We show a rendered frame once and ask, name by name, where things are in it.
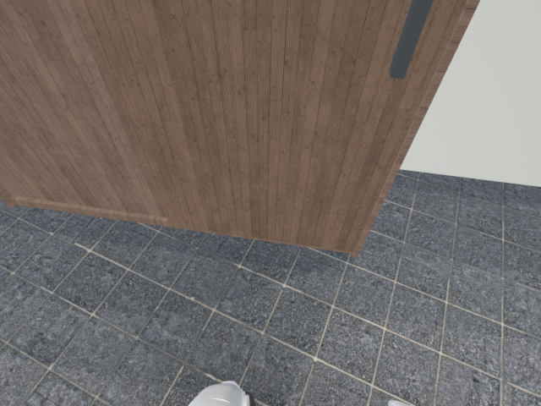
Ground robot left thigh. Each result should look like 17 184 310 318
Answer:
189 383 250 406

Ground robot left shin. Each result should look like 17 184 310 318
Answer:
223 381 242 390

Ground handle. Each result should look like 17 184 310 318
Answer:
389 0 434 80

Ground wardrobe door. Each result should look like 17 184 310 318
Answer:
0 0 166 217
78 0 467 252

